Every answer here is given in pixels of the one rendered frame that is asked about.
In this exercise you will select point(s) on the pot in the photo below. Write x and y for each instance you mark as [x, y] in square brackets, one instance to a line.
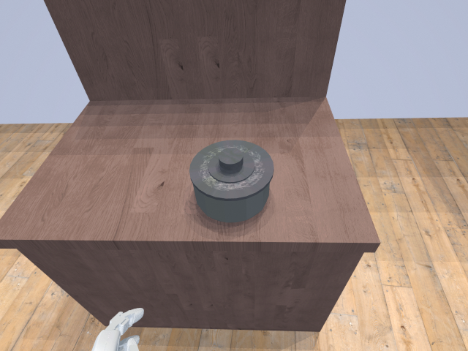
[232, 211]

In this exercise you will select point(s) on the table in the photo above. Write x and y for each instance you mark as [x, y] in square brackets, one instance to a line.
[111, 214]

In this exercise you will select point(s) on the lid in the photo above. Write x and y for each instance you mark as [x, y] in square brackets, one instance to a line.
[231, 185]

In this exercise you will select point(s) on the knob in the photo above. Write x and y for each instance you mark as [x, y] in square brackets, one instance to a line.
[230, 159]

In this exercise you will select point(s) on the left robot hand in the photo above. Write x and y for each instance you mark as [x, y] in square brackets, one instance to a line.
[109, 339]

